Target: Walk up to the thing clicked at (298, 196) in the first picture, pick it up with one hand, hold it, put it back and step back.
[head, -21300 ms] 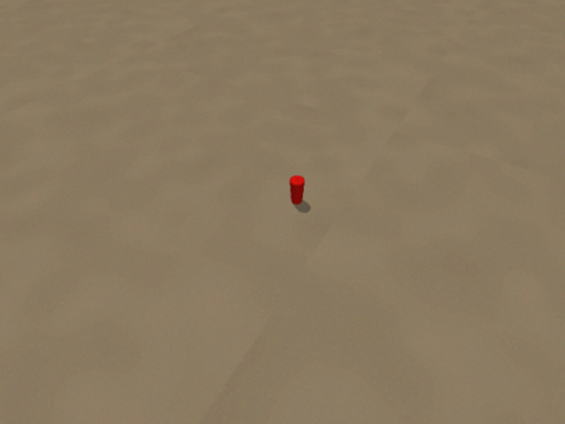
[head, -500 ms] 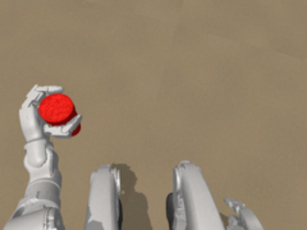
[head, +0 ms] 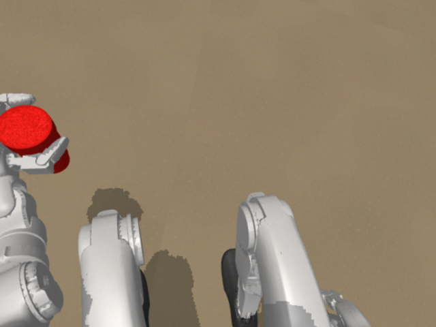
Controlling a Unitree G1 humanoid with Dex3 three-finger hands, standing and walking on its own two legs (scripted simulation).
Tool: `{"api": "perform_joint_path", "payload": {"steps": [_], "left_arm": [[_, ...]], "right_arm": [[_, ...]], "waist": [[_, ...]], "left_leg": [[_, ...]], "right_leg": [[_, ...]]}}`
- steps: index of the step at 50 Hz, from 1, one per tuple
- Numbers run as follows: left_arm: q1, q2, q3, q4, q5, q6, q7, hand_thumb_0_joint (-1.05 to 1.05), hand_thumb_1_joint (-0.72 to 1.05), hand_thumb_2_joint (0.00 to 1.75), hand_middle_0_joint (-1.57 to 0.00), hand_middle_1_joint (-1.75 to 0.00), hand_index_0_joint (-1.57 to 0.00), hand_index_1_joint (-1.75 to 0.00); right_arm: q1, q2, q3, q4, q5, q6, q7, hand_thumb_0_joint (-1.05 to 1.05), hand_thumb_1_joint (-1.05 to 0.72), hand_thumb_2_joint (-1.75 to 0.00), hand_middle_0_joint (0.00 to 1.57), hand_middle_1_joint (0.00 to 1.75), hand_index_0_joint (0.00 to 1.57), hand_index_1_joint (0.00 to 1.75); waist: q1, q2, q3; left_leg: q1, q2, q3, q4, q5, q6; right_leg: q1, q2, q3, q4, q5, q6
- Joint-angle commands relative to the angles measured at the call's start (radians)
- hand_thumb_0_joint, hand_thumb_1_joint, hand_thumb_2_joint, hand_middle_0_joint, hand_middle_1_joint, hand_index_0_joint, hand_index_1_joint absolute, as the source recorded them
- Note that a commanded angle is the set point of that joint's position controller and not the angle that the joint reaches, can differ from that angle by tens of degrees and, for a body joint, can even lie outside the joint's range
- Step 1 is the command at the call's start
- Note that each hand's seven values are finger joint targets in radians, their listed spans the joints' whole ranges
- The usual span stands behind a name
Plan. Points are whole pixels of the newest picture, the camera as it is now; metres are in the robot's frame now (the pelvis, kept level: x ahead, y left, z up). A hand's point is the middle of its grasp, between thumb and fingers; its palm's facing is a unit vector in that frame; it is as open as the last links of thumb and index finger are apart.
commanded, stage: crouch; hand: left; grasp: from the side
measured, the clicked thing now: (41, 145) +0.46 +0.27 -0.08
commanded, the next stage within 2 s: lower in 0.52 s
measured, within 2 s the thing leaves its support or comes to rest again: neither
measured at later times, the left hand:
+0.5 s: hand (49, 146) +0.47 +0.27 -0.12, palm faces +0.29 -0.96 -0.02, open 9.8 cm
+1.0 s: hand (62, 152) +0.48 +0.27 -0.18, palm faces +0.32 -0.95 -0.01, open 9.8 cm
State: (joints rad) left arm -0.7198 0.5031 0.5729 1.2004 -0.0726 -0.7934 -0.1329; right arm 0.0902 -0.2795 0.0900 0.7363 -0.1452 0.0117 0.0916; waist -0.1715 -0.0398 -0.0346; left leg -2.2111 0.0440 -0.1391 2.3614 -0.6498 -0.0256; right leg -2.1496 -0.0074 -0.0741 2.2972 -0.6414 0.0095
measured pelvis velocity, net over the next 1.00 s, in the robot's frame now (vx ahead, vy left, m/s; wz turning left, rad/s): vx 0.00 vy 0.01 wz -0.12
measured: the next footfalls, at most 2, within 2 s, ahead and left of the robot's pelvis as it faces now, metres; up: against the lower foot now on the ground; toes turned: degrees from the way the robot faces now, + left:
none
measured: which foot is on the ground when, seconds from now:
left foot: down 0.00-1.00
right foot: down 0.00-1.00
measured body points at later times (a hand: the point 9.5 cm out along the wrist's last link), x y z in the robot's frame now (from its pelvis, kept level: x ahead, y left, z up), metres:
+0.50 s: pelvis +0.00 +0.01 -0.04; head +0.23 +0.10 +0.34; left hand +0.45 +0.32 -0.12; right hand +0.11 -0.27 -0.13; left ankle +0.10 +0.14 -0.31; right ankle +0.11 -0.12 -0.31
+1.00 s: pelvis +0.00 +0.01 -0.05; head +0.24 +0.13 +0.30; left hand +0.46 +0.32 -0.18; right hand +0.09 -0.27 -0.12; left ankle +0.10 +0.14 -0.31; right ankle +0.11 -0.12 -0.31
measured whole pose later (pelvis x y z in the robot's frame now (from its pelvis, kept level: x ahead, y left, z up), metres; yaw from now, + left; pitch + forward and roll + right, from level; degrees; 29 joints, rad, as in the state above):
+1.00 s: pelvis +0.00 +0.01 -0.05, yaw -7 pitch +18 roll -13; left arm -0.72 0.76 0.61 1.38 -0.06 -0.94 -0.06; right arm -0.05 -0.35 0.36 0.62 -0.29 0.04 0.13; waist -0.27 -0.18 0.21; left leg -2.26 0.03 -0.29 2.60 -0.68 -0.02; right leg -2.14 0.03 -0.18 2.42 -0.62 0.05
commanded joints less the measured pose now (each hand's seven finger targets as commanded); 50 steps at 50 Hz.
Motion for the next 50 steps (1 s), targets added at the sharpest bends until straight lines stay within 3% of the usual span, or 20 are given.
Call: {"api": "perform_joint_path", "payload": {"steps": [1,2,3,4,5,7,9,11,14,15,23,28,31,38,39,40,44,45,48,50], "left_arm": [[-0.329,0.258,0.025,-0.200,-0.015,-0.090,-0.008,0.00,0.21,1.21,-1.18,-1.30,-1.19,-1.30],[-0.312,0.260,0.024,-0.195,-0.010,-0.090,-0.006,0.00,0.22,1.22,-1.18,-1.31,-1.19,-1.31],[-0.330,0.286,0.031,-0.208,-0.006,-0.093,-0.005,0.00,0.22,1.21,-1.19,-1.31,-1.20,-1.31],[-0.320,0.263,0.012,-0.190,-0.005,-0.092,-0.006,0.00,0.21,1.22,-1.18,-1.30,-1.19,-1.31],[-0.332,0.281,0.022,-0.202,-0.004,-0.095,-0.003,0.00,0.21,1.22,-1.19,-1.31,-1.20,-1.32],[-0.325,0.314,0.039,-0.211,-0.003,-0.100,0.001,0.00,0.22,1.21,-1.18,-1.30,-1.19,-1.31],[-0.327,0.297,0.028,-0.227,-0.008,-0.105,-0.002,0.00,0.22,1.21,-1.19,-1.30,-1.20,-1.31],[-0.305,0.318,0.035,-0.206,0.000,-0.104,0.005,0.00,0.23,1.21,-1.18,-1.30,-1.19,-1.30],[-0.303,0.309,0.029,-0.211,-0.003,-0.114,0.009,0.00,0.26,1.22,-1.19,-1.30,-1.20,-1.31],[-0.283,0.314,0.028,-0.198,-0.002,-0.114,0.011,0.00,0.23,1.20,-1.19,-1.30,-1.20,-1.30],[-0.266,0.328,0.026,-0.204,-0.003,-0.123,0.016,0.00,0.24,1.23,-1.20,-1.32,-1.21,-1.32],[-0.278,0.375,0.038,-0.207,0.001,-0.135,0.031,0.00,0.24,1.22,-1.21,-1.31,-1.22,-1.32],[-0.262,0.371,0.032,-0.187,-0.004,-0.142,0.027,0.00,0.27,1.22,-1.23,-1.33,-1.24,-1.33],[-0.271,0.393,0.023,-0.069,-0.006,-0.166,0.050,0.00,0.14,1.18,-1.23,-1.35,-1.25,-1.35],[-0.256,0.421,0.042,-0.058,-0.002,-0.174,0.057,0.00,0.17,1.20,-1.23,-1.36,-1.25,-1.35],[-0.284,0.437,0.034,-0.062,0.004,-0.186,0.060,0.00,0.21,1.18,-1.23,-1.35,-1.25,-1.34],[-0.278,0.460,0.048,-0.022,0.003,-0.224,0.066,0.00,0.22,1.21,-1.27,-1.38,-1.29,-1.37],[-0.257,0.485,0.066,-0.020,-0.001,-0.231,0.068,0.00,0.22,1.21,-1.25,-1.37,-1.27,-1.36],[-0.278,0.496,0.049,0.002,-0.002,-0.249,0.070,0.00,0.23,1.22,-1.23,-1.37,-1.25,-1.36],[-0.279,0.522,0.054,0.008,0.004,-0.258,0.080,0.00,0.19,1.20,-1.24,-1.36,-1.26,-1.36]], "right_arm": [[0.103,-0.252,-0.051,-0.056,-0.012,-0.015,-0.007,0.00,-0.91,-0.91,0.20,0.30,0.20,0.30],[0.102,-0.249,-0.046,-0.053,-0.016,-0.013,-0.006,0.00,-0.91,-0.91,0.20,0.30,0.20,0.30],[0.090,-0.256,-0.043,-0.059,-0.019,-0.011,-0.006,0.00,-0.90,-0.91,0.20,0.30,0.20,0.30],[0.089,-0.254,-0.040,-0.055,-0.021,-0.010,-0.004,0.00,-0.90,-0.91,0.20,0.30,0.20,0.30],[0.082,-0.263,-0.037,-0.063,-0.024,-0.010,-0.004,0.00,-0.90,-0.91,0.20,0.30,0.20,0.30],[0.080,-0.274,-0.030,-0.062,-0.031,-0.008,-0.001,0.00,-0.90,-0.90,0.20,0.30,0.20,0.30],[0.082,-0.281,-0.024,-0.061,-0.038,-0.006,0.001,0.00,-0.90,-0.90,0.20,0.30,0.20,0.30],[0.073,-0.287,-0.017,-0.061,-0.043,-0.004,0.003,0.00,-0.90,-0.91,0.20,0.30,0.20,0.30],[0.082,-0.299,-0.003,-0.062,-0.056,0.001,0.008,0.00,-0.90,-0.90,0.20,0.30,0.20,0.30],[0.066,-0.299,-0.003,-0.063,-0.056,0.003,0.009,0.00,-0.91,-0.91,0.20,0.30,0.20,0.30],[0.054,-0.322,0.026,-0.078,-0.076,0.016,0.017,0.00,-0.91,-0.91,0.20,0.30,0.20,0.30],[0.030,-0.333,0.044,-0.090,-0.084,0.023,0.019,0.00,-0.91,-0.91,0.20,0.30,0.20,0.30],[0.028,-0.345,0.056,-0.094,-0.090,0.026,0.020,0.00,-0.91,-0.91,0.20,0.30,0.20,0.30],[-0.010,-0.358,0.105,-0.114,-0.107,0.026,0.025,0.00,-0.91,-0.90,0.20,0.30,0.20,0.30],[-0.005,-0.365,0.112,-0.115,-0.111,0.027,0.024,0.00,-0.91,-0.90,0.20,0.30,0.20,0.30],[-0.023,-0.368,0.120,-0.118,-0.116,0.026,0.025,0.00,-0.91,-0.90,0.20,0.30,0.20,0.30],[-0.052,-0.389,0.147,-0.137,-0.132,0.025,0.027,0.00,-0.92,-0.90,0.20,0.30,0.20,0.30],[-0.054,-0.392,0.155,-0.134,-0.137,0.026,0.027,0.00,-0.92,-0.91,0.20,0.30,0.20,0.30],[-0.073,-0.404,0.177,-0.135,-0.150,0.026,0.025,0.00,-0.92,-0.91,0.20,0.30,0.20,0.30],[-0.079,-0.404,0.189,-0.137,-0.156,0.025,0.027,0.00,-0.92,-0.91,0.20,0.30,0.20,0.30]], "waist": [[-0.005,0.223,-0.635],[0.005,0.234,-0.625],[-0.002,0.238,-0.608],[-0.005,0.232,-0.590],[-0.009,0.239,-0.580],[-0.005,0.257,-0.591],[-0.019,0.271,-0.602],[-0.014,0.276,-0.586],[-0.041,0.279,-0.584],[-0.026,0.275,-0.571],[-0.056,0.305,-0.556],[-0.061,0.329,-0.521],[-0.078,0.320,-0.507],[-0.119,0.255,-0.420],[-0.116,0.265,-0.431],[-0.121,0.286,-0.413],[-0.140,0.309,-0.390],[-0.128,0.317,-0.401],[-0.153,0.356,-0.370],[-0.151,0.349,-0.368]], "left_leg": [[0.383,-0.018,0.073,-0.242,0.028,0.033],[0.377,-0.017,0.075,-0.240,0.022,0.031],[0.366,-0.014,0.068,-0.237,-0.004,0.031],[0.352,-0.015,0.072,-0.227,-0.022,0.034],[0.350,-0.014,0.064,-0.227,-0.035,0.032],[0.355,-0.013,0.061,-0.209,-0.022,0.030],[0.379,-0.011,0.050,-0.194,0.014,0.025],[0.365,-0.010,0.049,-0.181,0.023,0.025],[0.375,-0.009,0.035,-0.156,0.074,0.022],[0.361,-0.008,0.034,-0.156,0.055,0.022],[0.388,-0.002,0.015,-0.119,0.111,0.017],[0.371,0.001,0.003,-0.119,0.080,0.014],[0.370,0.002,-0.005,-0.107,0.080,0.015],[0.294,0.006,-0.020,-0.073,0.019,0.027],[0.315,0.007,-0.025,-0.073,0.040,0.022],[0.313,0.008,-0.030,-0.077,0.030,0.020],[0.354,0.017,-0.054,-0.081,0.045,0.011],[0.364,0.019,-0.051,-0.071,0.060,0.009],[0.371,0.023,-0.060,-0.069,0.064,0.005],[0.361,0.024,-0.061,-0.059,0.062,0.007]], "right_leg": [[0.329,0.039,-0.068,-0.211,0.090,-0.034],[0.324,0.041,-0.071,-0.210,0.082,-0.034],[0.305,0.042,-0.077,-0.201,0.061,-0.035],[0.299,0.046,-0.077,-0.206,0.048,-0.034],[0.285,0.045,-0.085,-0.199,0.042,-0.034],[0.289,0.048,-0.089,-0.183,0.055,-0.035],[0.284,0.048,-0.097,-0.161,0.089,-0.036],[0.278,0.050,-0.098,-0.153,0.096,-0.037],[0.302,0.050,-0.110,-0.135,0.147,-0.034],[0.279,0.053,-0.110,-0.130,0.127,-0.037],[0.299,0.054,-0.126,-0.106,0.181,-0.033],[0.278,0.055,-0.138,-0.092,0.154,-0.036],[0.287,0.056,-0.145,-0.093,0.161,-0.032],[0.299,0.067,-0.161,-0.101,0.125,-0.024],[0.310,0.067,-0.166,-0.095,0.139,-0.024],[0.298,0.067,-0.170,-0.086,0.128,-0.025],[0.292,0.067,-0.190,-0.070,0.145,-0.024],[0.308,0.072,-0.188,-0.068,0.156,-0.025],[0.310,0.072,-0.198,-0.060,0.169,-0.024],[0.322,0.076,-0.199,-0.060,0.169,-0.023]]}}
